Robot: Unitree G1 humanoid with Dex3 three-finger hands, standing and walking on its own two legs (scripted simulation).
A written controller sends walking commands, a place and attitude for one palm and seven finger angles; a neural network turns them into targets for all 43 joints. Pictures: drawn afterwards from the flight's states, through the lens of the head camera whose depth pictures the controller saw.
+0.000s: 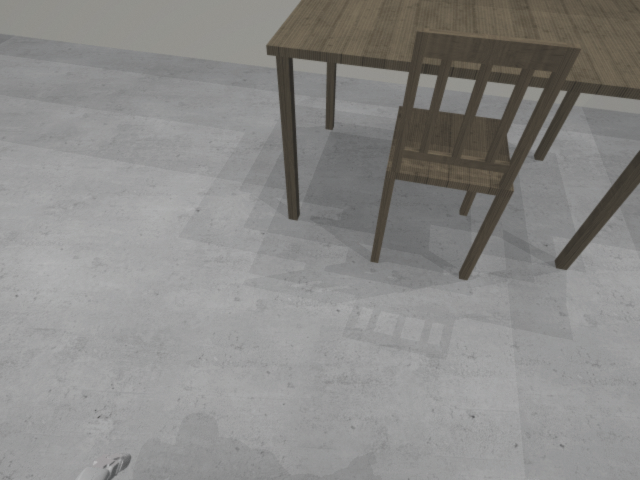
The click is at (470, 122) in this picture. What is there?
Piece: chair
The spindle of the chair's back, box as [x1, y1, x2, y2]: [452, 64, 492, 157]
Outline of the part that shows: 492,65 481,64 452,152 452,156 454,157 460,157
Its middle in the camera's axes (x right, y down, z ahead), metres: +0.39 -0.33 +1.02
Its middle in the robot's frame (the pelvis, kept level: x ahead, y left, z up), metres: +0.99 -0.35 -0.08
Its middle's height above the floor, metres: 0.69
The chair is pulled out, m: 0.00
